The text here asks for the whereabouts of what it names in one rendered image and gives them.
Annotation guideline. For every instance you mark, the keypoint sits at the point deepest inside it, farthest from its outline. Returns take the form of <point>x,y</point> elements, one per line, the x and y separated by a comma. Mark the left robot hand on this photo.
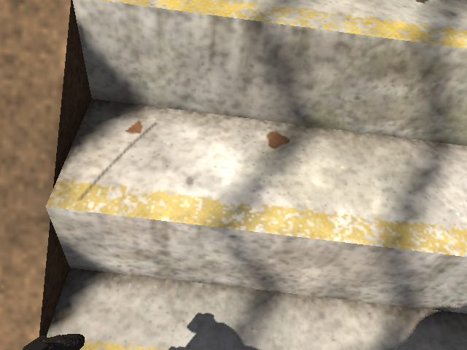
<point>59,342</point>

